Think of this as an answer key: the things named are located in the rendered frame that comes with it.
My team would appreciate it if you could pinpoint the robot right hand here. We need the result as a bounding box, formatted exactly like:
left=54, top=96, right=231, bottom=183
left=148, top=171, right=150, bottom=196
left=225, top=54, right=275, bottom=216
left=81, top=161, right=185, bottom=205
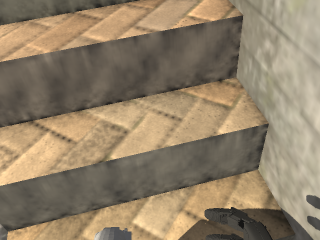
left=204, top=207, right=273, bottom=240

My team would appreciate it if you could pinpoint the robot left thigh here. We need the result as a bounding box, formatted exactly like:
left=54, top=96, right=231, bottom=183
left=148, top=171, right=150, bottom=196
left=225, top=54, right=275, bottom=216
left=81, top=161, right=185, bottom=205
left=95, top=227, right=132, bottom=240

